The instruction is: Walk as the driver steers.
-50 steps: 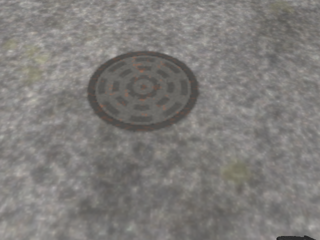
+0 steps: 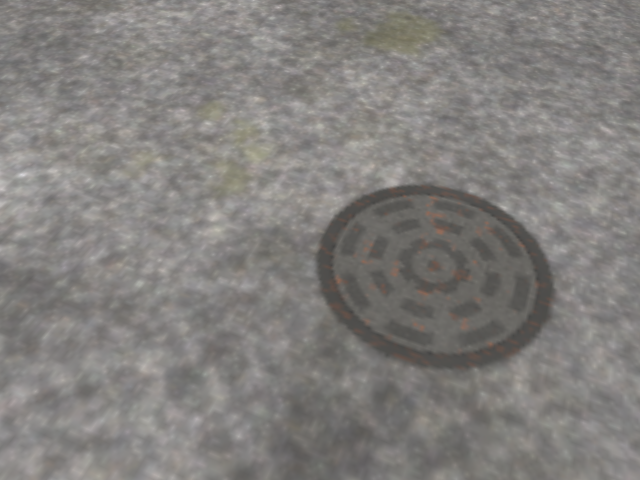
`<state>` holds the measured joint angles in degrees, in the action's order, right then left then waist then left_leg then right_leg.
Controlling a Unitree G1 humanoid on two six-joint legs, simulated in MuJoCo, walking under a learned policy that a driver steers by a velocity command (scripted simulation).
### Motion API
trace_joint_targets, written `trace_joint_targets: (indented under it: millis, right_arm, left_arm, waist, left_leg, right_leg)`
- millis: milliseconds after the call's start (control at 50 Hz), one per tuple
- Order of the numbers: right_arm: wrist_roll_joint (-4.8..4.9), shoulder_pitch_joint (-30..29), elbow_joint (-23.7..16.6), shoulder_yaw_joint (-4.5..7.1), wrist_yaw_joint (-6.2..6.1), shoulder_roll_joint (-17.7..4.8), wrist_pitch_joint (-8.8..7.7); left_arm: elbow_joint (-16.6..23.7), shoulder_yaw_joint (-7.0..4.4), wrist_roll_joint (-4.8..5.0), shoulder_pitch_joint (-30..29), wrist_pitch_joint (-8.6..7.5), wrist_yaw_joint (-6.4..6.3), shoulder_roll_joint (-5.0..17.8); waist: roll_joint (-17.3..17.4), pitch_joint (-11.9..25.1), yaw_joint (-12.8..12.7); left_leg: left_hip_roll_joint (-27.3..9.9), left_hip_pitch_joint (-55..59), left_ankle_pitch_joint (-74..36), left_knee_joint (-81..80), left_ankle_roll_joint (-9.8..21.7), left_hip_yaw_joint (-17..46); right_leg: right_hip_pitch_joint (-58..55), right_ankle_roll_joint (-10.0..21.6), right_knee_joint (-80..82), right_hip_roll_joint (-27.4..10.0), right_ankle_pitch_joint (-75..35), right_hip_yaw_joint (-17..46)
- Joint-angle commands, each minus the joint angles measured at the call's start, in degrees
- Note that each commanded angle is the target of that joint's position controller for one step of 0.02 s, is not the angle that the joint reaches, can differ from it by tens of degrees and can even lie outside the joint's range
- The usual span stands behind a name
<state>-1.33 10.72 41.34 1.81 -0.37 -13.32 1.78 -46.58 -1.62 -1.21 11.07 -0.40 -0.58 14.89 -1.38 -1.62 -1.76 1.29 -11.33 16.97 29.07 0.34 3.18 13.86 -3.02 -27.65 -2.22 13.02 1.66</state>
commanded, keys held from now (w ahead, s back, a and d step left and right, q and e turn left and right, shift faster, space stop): no key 1.00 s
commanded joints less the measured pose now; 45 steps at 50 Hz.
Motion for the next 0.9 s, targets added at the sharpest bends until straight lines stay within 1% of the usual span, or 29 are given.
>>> trace_joint_targets:
  millis: [20,160,260,420,600,900]
  right_arm:
    - [0.19,-0.73,-2.49,1.61,-0.28,-7.24,-1.8]
    - [0.51,0.04,-0.07,1.38,-0.52,-6.6,-2.1]
    - [0.74,0.77,2.46,1.41,-0.5,-6.32,-2.27]
    - [0.99,2.03,6.98,1.32,-0.74,-6.19,-2.27]
    - [1.12,3.38,11.39,0.94,-1.15,-6.09,-2.2]
    - [1.27,5.59,16.33,0.14,-1.53,-5.16,-2.16]
  left_arm:
    - [2.29,-1.71,0.2,-1.21,-0.67,-0.61,6.63]
    - [-1.87,-1.9,0.53,-0.13,-0.53,-1.1,6.37]
    - [-4.61,-2.04,0.75,0.27,-0.31,-1.51,6.57]
    - [-8.45,-2.07,0.99,0.74,0.13,-2.07,6.54]
    - [-11.77,-1.84,1.09,1.36,0.46,-2.37,5.77]
    - [-15.28,-1.19,1.17,3.41,0.66,-2.55,3.96]
  waist:
    - [6.77,0.79,0.5]
    - [3.39,0.89,0.73]
    - [2.26,1.56,0.77]
    - [1.99,1.25,0.79]
    - [1.86,0.19,0.91]
    - [1.44,-1.02,1.18]
  left_leg:
    - [-5.74,-3.09,-5.85,-8.05,2.4,6.28]
    - [-4.8,-1.84,-9.46,-7.43,2.57,5.53]
    - [-4.07,-0.74,-12.66,-7.0,2.47,4.49]
    - [-2.99,-0.28,-14.17,-6.91,1.99,2.93]
    - [-2.22,-0.57,-12.73,-7.16,1.44,1.75]
    - [-1.62,-1.38,-9.79,-7.58,0.95,0.58]
  right_leg:
    - [-2.46,0.09,2.05,-0.74,-5.18,0.4]
    - [-3.71,-0.54,2.73,-0.98,-7.19,0.39]
    - [-4.74,-0.57,2.87,-1.09,-8.72,0.34]
    - [-5.26,-0.15,3.09,-0.88,-9.36,-0.02]
    - [-4.93,0.27,3.51,-0.44,-8.73,-0.45]
    - [-4.08,0.72,3.79,0.21,-7.31,-0.83]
